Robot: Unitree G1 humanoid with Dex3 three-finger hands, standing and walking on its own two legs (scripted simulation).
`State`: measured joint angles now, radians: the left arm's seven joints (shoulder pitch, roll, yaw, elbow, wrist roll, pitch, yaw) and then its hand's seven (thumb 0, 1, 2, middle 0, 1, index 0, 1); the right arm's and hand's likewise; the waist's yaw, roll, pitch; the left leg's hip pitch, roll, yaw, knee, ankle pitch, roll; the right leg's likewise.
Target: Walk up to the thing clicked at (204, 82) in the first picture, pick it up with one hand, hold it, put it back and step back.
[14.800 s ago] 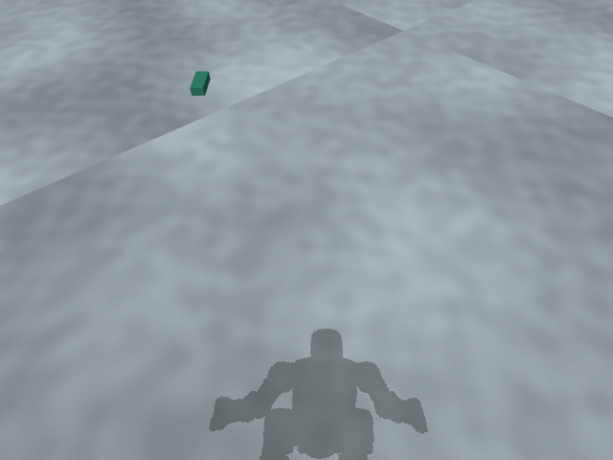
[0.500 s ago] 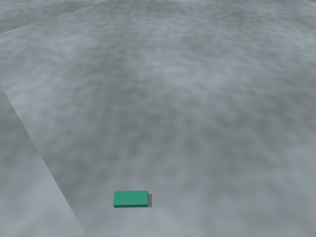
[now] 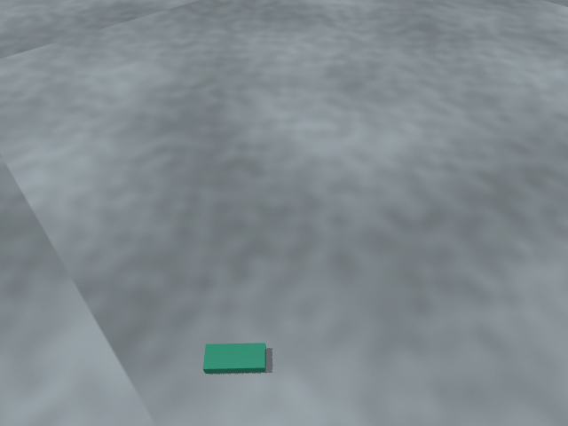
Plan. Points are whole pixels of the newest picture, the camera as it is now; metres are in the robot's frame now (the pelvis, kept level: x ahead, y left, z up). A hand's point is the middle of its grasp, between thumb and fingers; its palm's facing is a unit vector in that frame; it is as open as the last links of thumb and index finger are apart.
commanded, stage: stand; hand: left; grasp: from above
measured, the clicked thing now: (235, 358) +0.43 +0.17 -0.76
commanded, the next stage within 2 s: rise first in 0.20 s
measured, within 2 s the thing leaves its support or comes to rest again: neither
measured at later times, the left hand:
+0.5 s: hand out of the picture +0.14 +0.25 -0.17, palm faces +0.02 -0.94 -0.33, open 8.6 cm
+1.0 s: hand out of the picture +0.12 +0.26 -0.23, palm faces -0.14 -0.89 -0.44, open 13.9 cm
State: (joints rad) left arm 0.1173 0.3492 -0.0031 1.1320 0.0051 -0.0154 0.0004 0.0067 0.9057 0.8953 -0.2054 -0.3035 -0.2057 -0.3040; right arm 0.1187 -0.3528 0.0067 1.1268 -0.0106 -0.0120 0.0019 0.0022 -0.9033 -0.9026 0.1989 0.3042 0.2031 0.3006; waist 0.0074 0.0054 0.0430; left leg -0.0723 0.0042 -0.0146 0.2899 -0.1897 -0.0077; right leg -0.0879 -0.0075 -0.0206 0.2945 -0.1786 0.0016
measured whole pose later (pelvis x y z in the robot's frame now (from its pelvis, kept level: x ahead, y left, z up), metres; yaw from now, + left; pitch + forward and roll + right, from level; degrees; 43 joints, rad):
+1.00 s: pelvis -0.02 +0.01 -0.09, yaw -1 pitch +17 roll -2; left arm 0.24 0.30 0.11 0.49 0.21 0.20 0.02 0.00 -0.49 0.99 -0.07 -1.08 -0.06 -1.09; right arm 0.21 -0.24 -0.03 0.57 0.01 -0.12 -0.02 0.01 -0.86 -0.89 0.20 0.30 0.20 0.30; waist -0.02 0.00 -0.12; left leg -0.86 0.01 -0.02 1.10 -0.54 0.01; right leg -0.86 0.00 -0.02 1.06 -0.50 0.01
